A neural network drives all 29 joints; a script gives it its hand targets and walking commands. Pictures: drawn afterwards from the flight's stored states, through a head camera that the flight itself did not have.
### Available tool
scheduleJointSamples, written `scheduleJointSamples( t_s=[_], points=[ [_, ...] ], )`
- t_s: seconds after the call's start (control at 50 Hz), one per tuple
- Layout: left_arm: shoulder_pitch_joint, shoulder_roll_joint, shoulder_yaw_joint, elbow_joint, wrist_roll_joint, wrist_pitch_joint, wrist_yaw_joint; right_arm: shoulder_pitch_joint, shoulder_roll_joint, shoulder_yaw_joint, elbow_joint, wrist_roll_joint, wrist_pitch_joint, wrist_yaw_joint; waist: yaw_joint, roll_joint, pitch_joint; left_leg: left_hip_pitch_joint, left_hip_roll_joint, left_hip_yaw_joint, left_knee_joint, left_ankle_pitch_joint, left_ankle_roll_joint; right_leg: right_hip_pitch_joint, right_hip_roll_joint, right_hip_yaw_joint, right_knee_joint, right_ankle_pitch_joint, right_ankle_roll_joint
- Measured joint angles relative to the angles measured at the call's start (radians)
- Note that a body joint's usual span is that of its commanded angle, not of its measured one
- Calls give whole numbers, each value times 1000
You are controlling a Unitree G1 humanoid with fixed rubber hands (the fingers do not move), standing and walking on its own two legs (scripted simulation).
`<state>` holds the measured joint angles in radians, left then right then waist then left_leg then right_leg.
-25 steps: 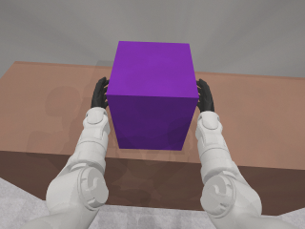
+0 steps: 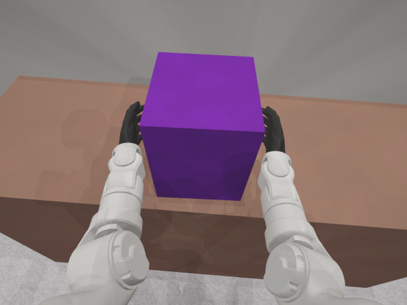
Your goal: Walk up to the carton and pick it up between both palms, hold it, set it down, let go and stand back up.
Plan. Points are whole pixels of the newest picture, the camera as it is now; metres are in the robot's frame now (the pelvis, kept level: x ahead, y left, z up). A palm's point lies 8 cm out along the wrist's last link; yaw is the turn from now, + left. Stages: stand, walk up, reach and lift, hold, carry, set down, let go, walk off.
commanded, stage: reach and lift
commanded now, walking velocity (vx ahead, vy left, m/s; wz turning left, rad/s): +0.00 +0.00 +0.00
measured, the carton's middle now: (202, 131) +0.47 +0.02 +0.05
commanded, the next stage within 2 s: none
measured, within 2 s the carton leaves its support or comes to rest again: leaves its support in 1.48 s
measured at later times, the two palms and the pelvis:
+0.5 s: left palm (131, 141) +0.42 +0.17 +0.07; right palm (273, 147) +0.41 -0.12 +0.08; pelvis +0.00 +0.00 +0.00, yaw +0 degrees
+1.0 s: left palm (130, 144) +0.41 +0.17 +0.07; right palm (274, 149) +0.40 -0.12 +0.08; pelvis -0.01 +0.00 +0.00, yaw +1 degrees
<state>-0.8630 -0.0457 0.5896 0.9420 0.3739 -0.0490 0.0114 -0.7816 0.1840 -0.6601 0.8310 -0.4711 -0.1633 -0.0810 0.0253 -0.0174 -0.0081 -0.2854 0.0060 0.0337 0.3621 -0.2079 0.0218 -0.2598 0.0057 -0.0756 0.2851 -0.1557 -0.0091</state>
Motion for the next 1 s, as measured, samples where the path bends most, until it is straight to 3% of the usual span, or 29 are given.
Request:
scheduleJointSamples(
  t_s=[0.7,1.0],
  points=[
    [-7,-3,-9,2,3,10,7,-2,-16,-5,37,6,-40,-5,2,-12,-10,-10,3,18,-14,12,2,-6,-2,-5,-17,12,0],
    [10,17,-86,73,-46,-89,45,20,-64,39,149,35,-180,-50,-2,-24,-88,-84,3,17,-9,27,4,-72,-5,-18,-22,29,0]
  ],
)
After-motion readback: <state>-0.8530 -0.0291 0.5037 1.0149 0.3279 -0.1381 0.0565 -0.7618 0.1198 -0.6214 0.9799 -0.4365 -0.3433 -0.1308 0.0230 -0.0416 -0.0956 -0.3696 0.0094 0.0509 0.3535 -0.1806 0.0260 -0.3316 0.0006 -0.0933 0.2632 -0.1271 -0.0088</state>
